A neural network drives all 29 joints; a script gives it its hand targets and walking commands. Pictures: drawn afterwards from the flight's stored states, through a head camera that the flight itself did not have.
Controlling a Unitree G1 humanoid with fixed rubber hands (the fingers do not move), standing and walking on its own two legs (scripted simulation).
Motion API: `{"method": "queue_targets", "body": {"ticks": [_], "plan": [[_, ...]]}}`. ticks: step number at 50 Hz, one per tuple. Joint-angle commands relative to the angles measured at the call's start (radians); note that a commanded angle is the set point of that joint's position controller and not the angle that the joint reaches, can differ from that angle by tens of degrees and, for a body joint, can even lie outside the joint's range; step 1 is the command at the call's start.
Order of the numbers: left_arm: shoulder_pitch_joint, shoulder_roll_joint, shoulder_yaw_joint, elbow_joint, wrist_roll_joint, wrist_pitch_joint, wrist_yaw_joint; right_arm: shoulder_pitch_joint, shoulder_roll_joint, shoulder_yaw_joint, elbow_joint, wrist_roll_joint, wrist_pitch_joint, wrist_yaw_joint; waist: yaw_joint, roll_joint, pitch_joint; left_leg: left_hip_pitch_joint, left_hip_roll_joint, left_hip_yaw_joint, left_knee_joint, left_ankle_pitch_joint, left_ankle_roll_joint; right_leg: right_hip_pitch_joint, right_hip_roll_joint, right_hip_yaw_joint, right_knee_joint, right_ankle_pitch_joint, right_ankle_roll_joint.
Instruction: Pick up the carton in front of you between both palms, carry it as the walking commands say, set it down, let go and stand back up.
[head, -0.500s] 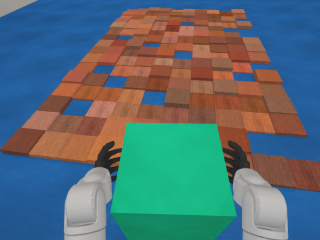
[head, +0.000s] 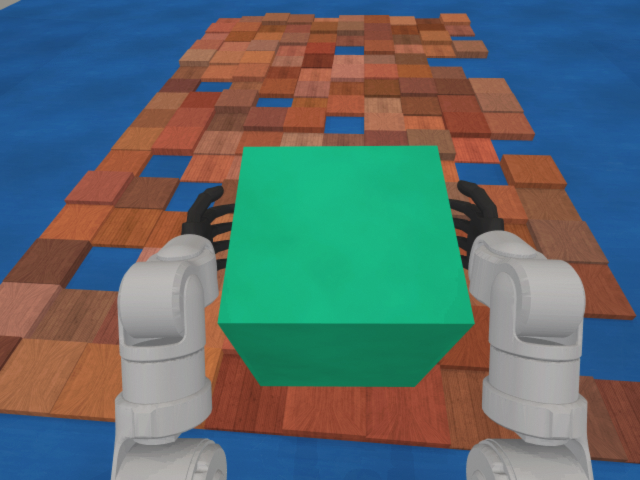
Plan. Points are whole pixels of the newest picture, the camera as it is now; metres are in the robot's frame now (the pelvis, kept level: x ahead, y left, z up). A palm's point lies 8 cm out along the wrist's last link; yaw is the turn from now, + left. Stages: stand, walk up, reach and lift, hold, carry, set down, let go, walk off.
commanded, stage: carry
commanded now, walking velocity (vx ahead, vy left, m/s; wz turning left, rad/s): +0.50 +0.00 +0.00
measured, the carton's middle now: (338, 280) +0.35 -0.01 +0.10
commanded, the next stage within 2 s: none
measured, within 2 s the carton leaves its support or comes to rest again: neither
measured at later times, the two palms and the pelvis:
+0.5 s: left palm (250, 100) +0.74 +0.14 +0.15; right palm (415, 91) +0.74 -0.16 +0.15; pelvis +0.33 -0.01 +0.02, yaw +0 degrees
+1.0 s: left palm out of the picture +1.07 +0.11 +0.22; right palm out of the picture +1.11 -0.18 +0.23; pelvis +0.69 -0.06 +0.07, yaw +0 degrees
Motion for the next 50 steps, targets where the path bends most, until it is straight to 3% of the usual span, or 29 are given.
{"method": "queue_targets", "body": {"ticks": [1, 2, 3, 4, 6, 7, 10, 16, 21, 22, 23, 24, 25, 26, 27, 29, 31, 33, 34, 35, 37, 38, 39, 40, 41, 43, 44, 47, 50], "plan": [[-0.741, -0.696, -0.567, 0.102, -0.407, 0.007, -0.189, -0.744, 0.727, 0.607, 0.093, 0.437, 0.037, 0.218, 0.098, 0.018, -0.329, -0.126, 0.109, 0.025, 0.389, 0.713, 0.069, 0.489, 0.077, -0.049, -0.027, -0.092, -0.018], [-0.78, -0.682, -0.528, 0.15, -0.402, 0.011, -0.185, -0.811, 0.74, 0.581, 0.129, 0.438, 0.045, 0.211, 0.122, -0.16, -0.391, -0.33, 0.035, 0.015, 0.671, 0.46, 0.037, 0.647, -0.151, 0.324, -0.108, -0.208, -0.061], [-0.845, -0.69, -0.513, 0.181, -0.422, 0.012, -0.185, -0.859, 0.765, 0.547, 0.153, 0.439, 0.054, 0.204, 0.102, -0.405, -0.454, -0.624, -0.119, -0.091, 0.909, -0.028, 0.016, 0.821, -0.317, 0.769, -0.271, -0.204, -0.195], [-0.925, -0.741, -0.512, 0.191, -0.453, 0.017, -0.189, -0.942, 0.784, 0.532, 0.182, 0.438, 0.055, 0.196, 0.081, -0.321, -0.454, -0.709, -0.053, -0.197, 1.037, -0.033, 0.055, 0.833, -0.33, 0.725, -0.255, -0.148, -0.205], [-1.077, -0.86, -0.508, 0.173, -0.504, 0.009, -0.202, -1.021, 0.873, 0.501, 0.201, 0.456, 0.052, 0.186, 0.082, -0.102, -0.416, -0.748, 0.005, -0.227, 1.009, 0.047, 0.086, 0.737, -0.259, 0.521, -0.169, 0.092, -0.163], [-1.136, -0.906, -0.503, 0.172, -0.519, 0.005, -0.206, -1.043, 0.907, 0.483, 0.225, 0.454, 0.05, 0.183, 0.076, -0.076, -0.417, -0.744, 0.029, -0.23, 0.945, 0.087, 0.084, 0.709, -0.241, 0.455, -0.165, 0.143, -0.142], [-1.198, -0.993, -0.468, 0.205, -0.523, 0.0, -0.211, -1.056, 0.97, 0.435, 0.284, 0.424, 0.042, 0.173, 0.07, -0.103, -0.465, -0.748, 0.03, -0.203, 0.852, 0.12, 0.067, 0.735, -0.225, 0.363, -0.155, 0.25, -0.136], [-1.18, -1.047, -0.435, 0.232, -0.453, -0.016, -0.211, -1.039, 1.034, 0.409, 0.336, 0.353, 0.017, 0.173, 0.112, -0.134, -0.433, -0.924, 0.01, -0.119, 0.663, 0.182, 0.059, 0.872, -0.182, 0.25, -0.098, 0.505, -0.147], [-1.092, -1.022, -0.472, 0.158, -0.416, -0.023, -0.208, -0.952, 1.012, 0.438, 0.278, 0.308, 0.013, 0.172, 0.118, -0.15, -0.356, -0.762, -0.075, 0.001, 0.256, 0.331, 0.071, 0.848, -0.096, 0.134, -0.058, 0.693, -0.102], [-1.084, -1.02, -0.486, 0.14, -0.415, -0.021, -0.208, -0.926, 1.002, 0.449, 0.286, 0.296, 0.009, 0.172, 0.056, -0.139, -0.417, -0.499, -0.144, 0.06, 0.266, 0.232, 0.089, 0.732, -0.08, 0.069, 0.039, 0.924, -0.065], [-1.103, -1.034, -0.517, 0.099, -0.431, -0.02, -0.213, -0.903, 0.983, 0.456, 0.276, 0.281, -0.006, 0.168, -0.023, -0.066, -0.522, -0.185, -0.132, 0.006, 0.255, 0.319, 0.145, 0.557, -0.069, 0.041, 0.239, 1.04, -0.007], [-1.116, -1.033, -0.538, 0.06, -0.446, -0.021, -0.218, -0.852, 0.972, 0.467, 0.256, 0.276, -0.022, 0.164, -0.118, 0.023, -0.617, 0.171, -0.081, -0.144, 0.194, 0.477, 0.221, 0.27, -0.067, 0.081, 0.454, 1.0, 0.082], [-1.147, -1.032, -0.553, -0.001, -0.439, -0.028, -0.219, -0.855, 0.984, 0.494, 0.187, 0.292, -0.036, 0.161, -0.198, 0.132, -0.593, 0.384, 0.029, -0.335, 0.082, 0.697, 0.292, -0.043, 0.024, 0.15, 0.669, 0.259, 0.108], [-1.144, -1.024, -0.549, -0.028, -0.431, -0.028, -0.219, -0.846, 0.998, 0.53, 0.126, 0.324, -0.044, 0.157, -0.192, 0.347, -0.596, 0.612, 0.188, -0.573, 0.138, 1.03, 0.379, -0.356, 0.128, 0.206, 0.892, -0.392, 0.114], [-1.083, -0.975, -0.527, -0.04, -0.399, -0.036, -0.209, -0.862, 1.019, 0.575, 0.031, 0.364, -0.045, 0.155, -0.198, 0.258, -0.605, 0.642, 0.238, -0.599, 0.206, 1.13, 0.365, -0.457, 0.105, 0.33, 1.046, -0.484, 0.065], [-0.951, -0.893, -0.482, -0.07, -0.321, -0.046, -0.181, -0.929, 1.028, 0.64, -0.136, 0.435, -0.051, 0.153, -0.181, 0.056, -0.533, 0.574, 0.224, -0.515, 0.186, 1.007, 0.228, -0.508, 0.059, 0.338, 0.856, -0.515, 0.002], [-0.821, -0.783, -0.443, -0.063, -0.242, -0.059, -0.155, -0.948, 0.993, 0.691, -0.229, 0.496, -0.056, 0.152, -0.165, 0.008, -0.502, 0.499, 0.196, -0.471, 0.135, 0.902, 0.189, -0.453, 0.032, 0.274, 0.632, -0.464, 0.01], [-0.765, -0.694, -0.429, -0.05, -0.184, -0.075, -0.135, -0.988, 0.963, 0.736, -0.27, 0.555, -0.054, 0.167, -0.12, -0.027, -0.484, 0.25, 0.127, -0.358, 0.053, 0.826, 0.171, -0.115, 0.073, 0.19, 0.128, -0.22, 0.051], [-0.763, -0.655, -0.43, -0.043, -0.162, -0.08, -0.127, -0.999, 0.953, 0.751, -0.258, 0.58, -0.048, 0.182, -0.105, 0.037, -0.459, 0.086, 0.06, -0.253, 0.011, 0.811, 0.139, 0.118, 0.122, 0.116, -0.056, -0.032, 0.059], [-0.763, -0.633, -0.43, -0.038, -0.152, -0.079, -0.122, -1.007, 0.936, 0.758, -0.225, 0.597, -0.042, 0.197, -0.058, 0.105, -0.455, -0.046, 0.063, -0.226, 0.018, 0.819, 0.133, 0.336, 0.135, 0.062, -0.074, 0.168, 0.052], [-0.744, -0.59, -0.41, 0.006, -0.133, -0.073, -0.119, -0.991, 0.911, 0.75, -0.128, 0.607, -0.025, 0.222, 0.122, 0.1, -0.513, -0.145, 0.036, -0.124, 0.305, 0.886, 0.075, 0.641, 0.078, 0.058, -0.127, 0.463, 0.032], [-0.738, -0.584, -0.413, 0.024, -0.145, -0.064, -0.125, -0.99, 0.895, 0.733, -0.077, 0.594, -0.016, 0.227, 0.195, -0.005, -0.489, -0.265, -0.007, -0.146, 0.523, 0.525, 0.07, 0.754, 0.005, 0.108, -0.201, 0.499, 0.047], [-0.75, -0.599, -0.412, 0.061, -0.166, -0.047, -0.136, -0.984, 0.872, 0.701, 0.002, 0.574, -0.004, 0.229, 0.171, -0.102, -0.434, -0.433, -0.058, -0.201, 0.679, 0.075, 0.079, 0.819, -0.061, 0.21, -0.099, 0.512, 0.081], [-0.738, -0.599, -0.42, 0.132, -0.189, -0.034, -0.147, -0.929, 0.849, 0.652, 0.05, 0.536, 0.018, 0.225, 0.123, -0.274, -0.501, -0.587, -0.126, -0.24, 0.794, 0.027, 0.055, 0.887, -0.214, 0.518, -0.181, 0.437, -0.013], [-0.816, -0.641, -0.45, 0.136, -0.237, -0.02, -0.162, -0.945, 0.832, 0.619, 0.074, 0.496, 0.035, 0.22, 0.087, -0.325, -0.58, -0.614, -0.111, -0.306, 0.92, 0.017, 0.063, 0.928, -0.308, 0.635, -0.18, 0.344, -0.109], [-0.95, -0.773, -0.487, 0.101, -0.348, 0.006, -0.203, -0.99, 0.861, 0.572, 0.112, 0.454, 0.063, 0.213, 0.068, -0.174, -0.483, -0.647, -0.05, -0.262, 0.845, 0.037, 0.039, 0.802, -0.235, 0.558, -0.171, 0.381, -0.089], [-1.008, -0.84, -0.505, 0.093, -0.392, 0.018, -0.22, -0.993, 0.89, 0.547, 0.144, 0.429, 0.066, 0.21, 0.077, -0.111, -0.488, -0.662, -0.039, -0.252, 0.816, 0.053, 0.031, 0.801, -0.227, 0.538, -0.159, 0.511, -0.074], [-1.12, -0.971, -0.539, 0.085, -0.472, 0.027, -0.252, -0.963, 0.961, 0.494, 0.218, 0.349, 0.059, 0.196, 0.099, -0.142, -0.477, -0.708, -0.045, -0.212, 0.686, 0.103, 0.034, 0.845, -0.185, 0.435, -0.134, 0.795, -0.021], [-1.12, -1.02, -0.547, 0.113, -0.508, 0.027, -0.259, -0.894, 0.968, 0.453, 0.271, 0.281, 0.049, 0.176, 0.112, -0.133, -0.476, -0.823, -0.054, -0.171, 0.609, 0.232, 0.053, 0.924, -0.139, 0.377, -0.104, 0.77, -0.01]]}}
